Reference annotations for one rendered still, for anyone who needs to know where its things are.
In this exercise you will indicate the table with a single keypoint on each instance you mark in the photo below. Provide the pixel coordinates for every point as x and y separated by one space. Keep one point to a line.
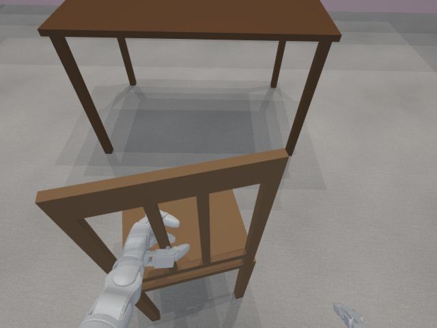
271 20

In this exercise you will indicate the chair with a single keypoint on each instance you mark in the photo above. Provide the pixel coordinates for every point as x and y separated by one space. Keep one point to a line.
200 196

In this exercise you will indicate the left robot hand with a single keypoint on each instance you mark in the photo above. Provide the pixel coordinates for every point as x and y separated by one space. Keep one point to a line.
141 238

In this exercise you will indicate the right robot hand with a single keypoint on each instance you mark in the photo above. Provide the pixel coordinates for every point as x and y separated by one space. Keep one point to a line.
351 317

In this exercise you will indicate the left robot forearm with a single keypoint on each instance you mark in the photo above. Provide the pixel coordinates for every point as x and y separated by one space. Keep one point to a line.
114 307

